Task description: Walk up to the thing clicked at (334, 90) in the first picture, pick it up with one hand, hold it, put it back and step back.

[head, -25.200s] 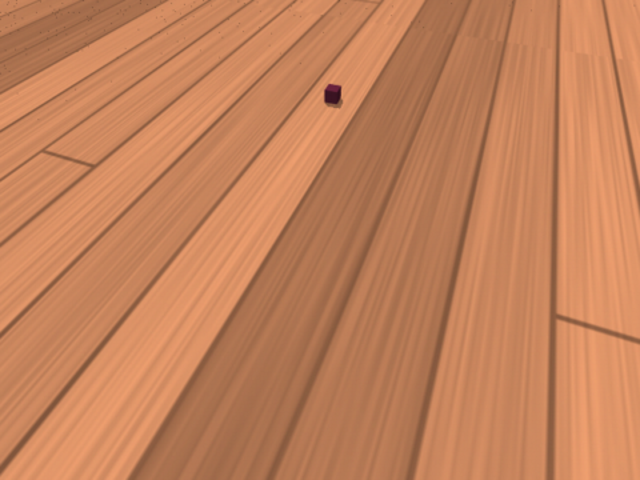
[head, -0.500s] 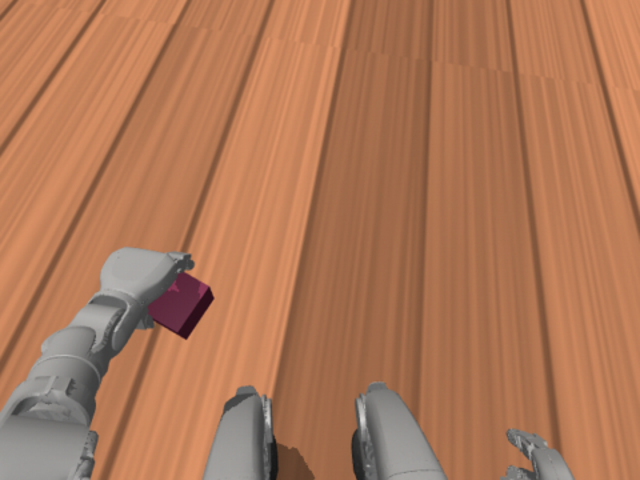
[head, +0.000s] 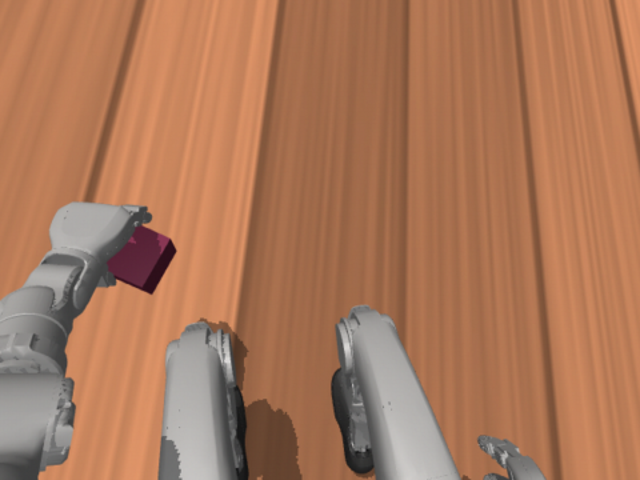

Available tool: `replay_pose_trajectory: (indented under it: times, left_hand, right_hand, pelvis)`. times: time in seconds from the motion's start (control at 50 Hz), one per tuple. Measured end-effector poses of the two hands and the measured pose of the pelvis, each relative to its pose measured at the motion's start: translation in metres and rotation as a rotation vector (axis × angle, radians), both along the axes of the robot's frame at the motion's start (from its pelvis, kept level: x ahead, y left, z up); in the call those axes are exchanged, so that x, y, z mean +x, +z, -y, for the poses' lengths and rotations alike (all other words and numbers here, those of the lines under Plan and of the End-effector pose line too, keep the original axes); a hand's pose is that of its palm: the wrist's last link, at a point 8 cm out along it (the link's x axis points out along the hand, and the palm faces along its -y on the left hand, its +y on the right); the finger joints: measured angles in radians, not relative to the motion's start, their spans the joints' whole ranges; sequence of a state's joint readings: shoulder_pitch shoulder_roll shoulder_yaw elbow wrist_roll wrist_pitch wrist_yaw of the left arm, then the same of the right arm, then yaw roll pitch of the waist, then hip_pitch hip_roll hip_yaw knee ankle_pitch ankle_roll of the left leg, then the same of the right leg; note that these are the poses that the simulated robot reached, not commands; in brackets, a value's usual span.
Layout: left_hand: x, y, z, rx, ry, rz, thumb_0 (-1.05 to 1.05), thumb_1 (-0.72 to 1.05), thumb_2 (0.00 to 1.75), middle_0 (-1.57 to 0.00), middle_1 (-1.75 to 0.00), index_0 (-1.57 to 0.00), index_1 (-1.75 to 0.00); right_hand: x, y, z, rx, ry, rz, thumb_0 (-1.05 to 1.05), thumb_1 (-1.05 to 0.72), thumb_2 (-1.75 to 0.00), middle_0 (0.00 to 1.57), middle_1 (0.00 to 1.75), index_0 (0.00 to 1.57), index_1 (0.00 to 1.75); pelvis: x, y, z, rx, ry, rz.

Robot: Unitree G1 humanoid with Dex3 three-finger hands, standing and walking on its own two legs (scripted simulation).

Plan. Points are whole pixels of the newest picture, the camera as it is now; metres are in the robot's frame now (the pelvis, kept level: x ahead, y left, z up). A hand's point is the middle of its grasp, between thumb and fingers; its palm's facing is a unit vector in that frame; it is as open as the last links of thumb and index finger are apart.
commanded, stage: crouch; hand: left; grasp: from above
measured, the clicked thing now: (136, 256) +0.42 +0.23 -0.21
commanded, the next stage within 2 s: lower in 0.94 s
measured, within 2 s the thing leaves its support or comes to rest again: rests again in 1.90 s
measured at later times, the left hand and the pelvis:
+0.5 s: hand (126, 255) +0.43 +0.25 -0.24, palm faces -0.48 +0.05 -0.88, open 10.3 cm; pelvis +0.00 -0.01 -0.07, yaw -2 degrees
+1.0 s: hand (133, 258) +0.44 +0.25 -0.28, palm faces -0.47 +0.06 -0.88, open 10.3 cm; pelvis -0.01 -0.01 -0.12, yaw -3 degrees
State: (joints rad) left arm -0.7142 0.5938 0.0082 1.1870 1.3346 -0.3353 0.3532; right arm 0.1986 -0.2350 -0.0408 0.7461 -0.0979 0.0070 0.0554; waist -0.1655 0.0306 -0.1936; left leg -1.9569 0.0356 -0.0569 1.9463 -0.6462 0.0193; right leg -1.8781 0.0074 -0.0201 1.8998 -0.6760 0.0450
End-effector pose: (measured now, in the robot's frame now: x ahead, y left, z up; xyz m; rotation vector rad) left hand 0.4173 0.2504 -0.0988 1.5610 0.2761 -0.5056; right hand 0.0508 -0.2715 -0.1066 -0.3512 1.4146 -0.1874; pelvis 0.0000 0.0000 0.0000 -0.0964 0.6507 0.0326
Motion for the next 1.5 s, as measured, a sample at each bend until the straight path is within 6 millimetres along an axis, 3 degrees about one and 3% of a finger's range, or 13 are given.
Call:
replay_pose_trajectory:
  times: [0.14,0.24,0.36,0.52,0.72,0.92,1.14,1.5]
  left_hand:
    - [0.009,-0.035,-0.006,0.005,0.012,0.023,0.11,0.15,0.37,-1.23,-0.27,-0.65,-0.22]
    - [0.013,-0.052,-0.005,0.009,0.025,0.018,0.12,0.15,0.37,-1.25,-0.25,-0.65,-0.21]
    - [0.018,-0.068,-0.001,0.005,0.026,0.002,0.12,0.14,0.38,-1.26,-0.25,-0.66,-0.21]
    - [0.022,-0.091,0.0,0.003,0.024,-0.002,0.11,0.14,0.38,-1.23,-0.24,-0.66,-0.21]
    - [0.02,-0.112,-0.001,0.007,0.018,-0.003,0.1,0.14,0.38,-1.21,-0.27,-0.65,-0.23]
    - [0.024,-0.126,0.0,0.015,0.023,-0.001,0.1,0.15,0.37,-1.2,-0.27,-0.65,-0.23]
    - [0.03,-0.135,-0.003,0.013,0.028,0.002,0.11,0.15,0.37,-1.2,-0.26,-0.65,-0.22]
    - [0.025,-0.184,0.002,-0.034,-0.002,-0.003,0.11,0.14,0.38,-1.2,-0.22,-0.66,-0.21]
  right_hand:
    - [0.024,-0.03,-0.002,0.018,0.053,0.024,0.01,-0.9,-0.9,0.2,0.3,0.21,0.3]
    - [0.03,-0.042,0.0,0.026,0.067,0.027,0.0,-0.9,-0.9,0.2,0.3,0.21,0.3]
    - [0.02,-0.052,0.007,0.021,0.062,0.005,0.0,-0.91,-0.91,0.2,0.3,0.21,0.3]
    - [-0.007,-0.067,0.016,0.005,0.038,-0.049,0.0,-0.91,-0.91,0.2,0.3,0.21,0.3]
    - [-0.032,-0.091,0.015,0.013,0.02,-0.094,0.01,-0.91,-0.9,0.2,0.3,0.21,0.3]
    - [-0.029,-0.112,0.012,0.029,0.041,-0.08,0.0,-0.91,-0.9,0.2,0.3,0.21,0.3]
    - [-0.02,-0.12,0.014,0.015,0.058,-0.072,0.0,-0.91,-0.9,0.2,0.3,0.21,0.3]
    - [-0.021,-0.134,0.016,-0.017,0.09,-0.093,0.0,-0.91,-0.9,0.2,0.3,0.21,0.3]
  pelvis:
    - [0.001,-0.028,0.001,-0.011,0.0,-0.014]
    - [0.001,-0.041,0.003,-0.015,-0.005,-0.014]
    - [0.0,-0.054,0.006,-0.016,-0.016,-0.009]
    - [-0.005,-0.076,0.008,-0.015,-0.026,0.006]
    - [-0.011,-0.102,0.01,-0.013,-0.033,0.029]
    - [-0.014,-0.119,0.012,-0.012,-0.036,0.043]
    - [-0.011,-0.129,0.012,-0.02,-0.04,0.047]
    - [-0.01,-0.155,0.011,-0.037,-0.05,0.084]
